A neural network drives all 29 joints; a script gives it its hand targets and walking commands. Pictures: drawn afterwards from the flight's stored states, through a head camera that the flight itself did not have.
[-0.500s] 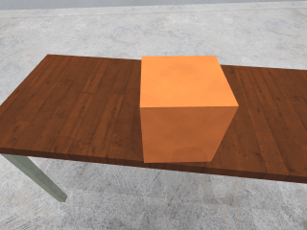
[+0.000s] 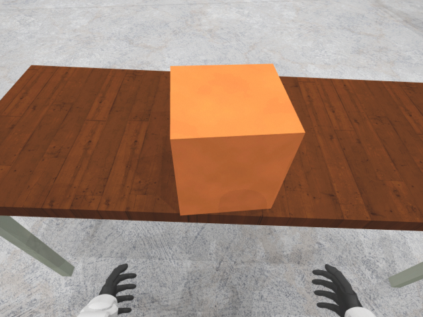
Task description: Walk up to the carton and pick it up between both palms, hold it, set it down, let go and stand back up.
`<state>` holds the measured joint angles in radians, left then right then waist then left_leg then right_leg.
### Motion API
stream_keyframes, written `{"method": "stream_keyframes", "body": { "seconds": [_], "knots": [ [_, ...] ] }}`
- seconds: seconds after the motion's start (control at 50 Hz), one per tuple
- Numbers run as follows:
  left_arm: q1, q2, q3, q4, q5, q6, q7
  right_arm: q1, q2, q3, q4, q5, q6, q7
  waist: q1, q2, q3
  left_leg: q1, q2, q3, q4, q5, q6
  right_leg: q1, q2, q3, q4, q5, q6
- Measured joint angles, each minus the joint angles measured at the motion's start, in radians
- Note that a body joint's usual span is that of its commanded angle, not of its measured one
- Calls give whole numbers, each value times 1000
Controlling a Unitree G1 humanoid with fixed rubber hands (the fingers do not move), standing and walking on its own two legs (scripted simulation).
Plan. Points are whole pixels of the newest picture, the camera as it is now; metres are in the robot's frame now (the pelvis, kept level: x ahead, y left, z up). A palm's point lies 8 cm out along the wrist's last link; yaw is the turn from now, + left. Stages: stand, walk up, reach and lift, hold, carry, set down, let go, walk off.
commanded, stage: reach and lift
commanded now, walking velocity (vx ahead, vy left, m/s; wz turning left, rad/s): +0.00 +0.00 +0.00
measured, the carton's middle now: (224, 142) +0.43 +0.00 +0.07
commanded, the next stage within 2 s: none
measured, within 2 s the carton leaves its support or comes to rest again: neither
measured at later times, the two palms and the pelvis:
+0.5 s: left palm (102, 291) +0.16 +0.22 -0.05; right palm (342, 291) +0.17 -0.22 -0.04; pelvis +0.03 +0.00 +0.01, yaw +1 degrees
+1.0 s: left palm (112, 274) +0.18 +0.19 +0.00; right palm (357, 279) +0.18 -0.22 +0.01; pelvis +0.03 +0.00 +0.01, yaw -1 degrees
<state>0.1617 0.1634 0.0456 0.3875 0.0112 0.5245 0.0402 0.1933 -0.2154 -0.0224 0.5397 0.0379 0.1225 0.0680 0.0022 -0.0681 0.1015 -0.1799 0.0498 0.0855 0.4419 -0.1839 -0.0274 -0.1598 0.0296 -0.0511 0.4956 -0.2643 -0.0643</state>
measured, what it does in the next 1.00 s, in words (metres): stands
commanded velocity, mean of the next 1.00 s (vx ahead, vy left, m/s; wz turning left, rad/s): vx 0.00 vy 0.00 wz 0.00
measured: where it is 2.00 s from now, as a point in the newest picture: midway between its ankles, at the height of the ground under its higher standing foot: outside the picture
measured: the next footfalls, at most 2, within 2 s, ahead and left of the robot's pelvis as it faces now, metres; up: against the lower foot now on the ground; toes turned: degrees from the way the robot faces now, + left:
none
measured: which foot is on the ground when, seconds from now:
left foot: down 0.00-1.00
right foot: down 0.00-1.00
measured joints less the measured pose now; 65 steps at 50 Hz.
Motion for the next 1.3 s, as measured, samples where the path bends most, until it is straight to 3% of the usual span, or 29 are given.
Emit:
{"method": "stream_keyframes", "body": {
  "seconds": [0.16, 0.38, 0.52, 0.74, 1.08, 1.3],
  "knots": [
    [84, 20, -6, -49, -50, -140, 32, 78, 31, -5, -104, -1, -35, 3, 27, 10, -4, -2, 2, -1, -55, 27, -10, -12, 6, 0, -35, 16, -9],
    [154, 42, -40, -120, -102, -272, 21, 126, 60, 19, -164, 23, -111, -37, 16, 25, -35, 52, -4, -15, -133, 50, -10, 53, 8, -8, -126, 41, -6],
    [203, 35, -68, -189, -110, -310, 48, 173, 39, 10, -219, 55, -121, -21, 17, 12, -52, 81, -6, -13, -147, 41, -5, 91, 8, -3, -162, 46, 0],
    [275, -14, -107, -316, -62, -358, 97, 235, -7, 11, -304, 143, -149, 22, 18, 5, -83, 103, -5, -4, -153, 27, 0, 123, 11, 12, -199, 55, 7],
    [310, -40, -146, -460, -74, -387, 134, 273, -25, 2, -472, 204, -152, 10, 24, 15, -89, 116, -3, -1, -162, 39, -2, 124, 15, 23, -191, 62, 3],
    [205, -37, -152, -496, -124, -353, 154, 193, -21, -8, -548, 220, -117, -24, 27, 27, -83, 88, -4, -6, -158, 58, -10, 72, 15, 23, -136, 53, -7]
  ]
}}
